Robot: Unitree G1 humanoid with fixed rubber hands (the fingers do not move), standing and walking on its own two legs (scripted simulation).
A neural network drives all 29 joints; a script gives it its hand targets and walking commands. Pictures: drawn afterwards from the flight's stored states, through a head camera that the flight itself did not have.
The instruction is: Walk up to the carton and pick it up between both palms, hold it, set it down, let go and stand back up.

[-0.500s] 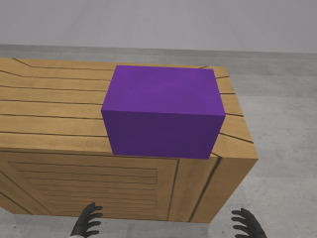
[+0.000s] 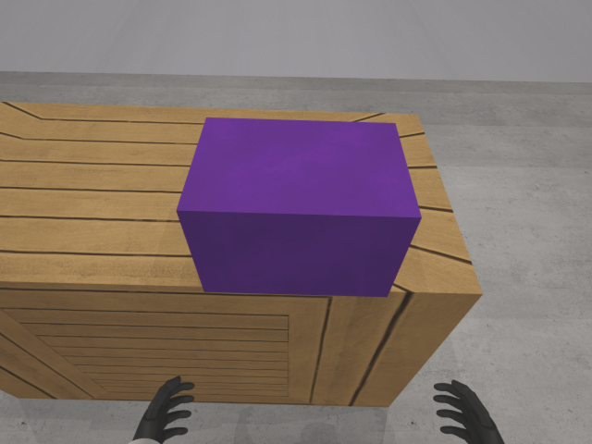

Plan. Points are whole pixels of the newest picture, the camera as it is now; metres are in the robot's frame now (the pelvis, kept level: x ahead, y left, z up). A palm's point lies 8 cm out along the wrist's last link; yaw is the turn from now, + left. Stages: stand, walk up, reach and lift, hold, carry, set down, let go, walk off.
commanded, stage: let go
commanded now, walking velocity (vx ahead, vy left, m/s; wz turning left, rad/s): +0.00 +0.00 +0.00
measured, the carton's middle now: (298, 208) +0.46 +0.02 +0.05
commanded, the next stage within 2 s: stand in 0.22 s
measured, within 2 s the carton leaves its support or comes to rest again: neither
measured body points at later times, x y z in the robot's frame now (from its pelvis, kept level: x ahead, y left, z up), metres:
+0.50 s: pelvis -0.02 +0.00 -0.01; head -0.03 +0.00 +0.44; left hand +0.07 +0.24 -0.13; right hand +0.05 -0.25 -0.14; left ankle +0.00 +0.11 -0.74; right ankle -0.02 -0.10 -0.74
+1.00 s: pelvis -0.04 +0.00 +0.00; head -0.06 +0.01 +0.45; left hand -0.07 +0.21 -0.17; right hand -0.07 -0.21 -0.16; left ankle +0.00 +0.11 -0.74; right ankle -0.02 -0.10 -0.74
